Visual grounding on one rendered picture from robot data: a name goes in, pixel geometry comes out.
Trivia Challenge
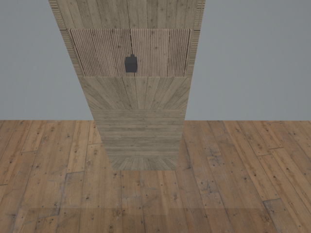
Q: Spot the drawer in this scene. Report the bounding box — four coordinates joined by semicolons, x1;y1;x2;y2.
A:
68;29;192;77

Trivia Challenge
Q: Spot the handle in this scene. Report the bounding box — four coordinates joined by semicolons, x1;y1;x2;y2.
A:
124;54;138;72

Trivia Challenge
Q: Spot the cabinet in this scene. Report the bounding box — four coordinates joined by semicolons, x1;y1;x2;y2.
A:
48;0;206;170

